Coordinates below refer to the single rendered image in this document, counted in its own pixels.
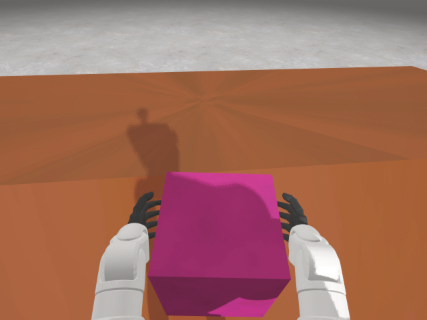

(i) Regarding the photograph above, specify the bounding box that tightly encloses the robot right hand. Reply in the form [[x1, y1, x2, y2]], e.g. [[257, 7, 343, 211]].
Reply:
[[277, 193, 308, 242]]

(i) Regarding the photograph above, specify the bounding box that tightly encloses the robot left hand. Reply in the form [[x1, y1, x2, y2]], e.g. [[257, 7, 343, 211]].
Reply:
[[128, 191, 161, 239]]

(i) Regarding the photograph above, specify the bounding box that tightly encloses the left robot forearm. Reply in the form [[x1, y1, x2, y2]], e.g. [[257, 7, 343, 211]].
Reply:
[[91, 223, 149, 320]]

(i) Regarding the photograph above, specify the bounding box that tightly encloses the carton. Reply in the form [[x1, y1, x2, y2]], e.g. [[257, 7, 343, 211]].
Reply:
[[148, 172, 291, 317]]

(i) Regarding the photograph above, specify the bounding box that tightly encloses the right robot forearm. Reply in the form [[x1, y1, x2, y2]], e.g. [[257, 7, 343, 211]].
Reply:
[[288, 224, 350, 320]]

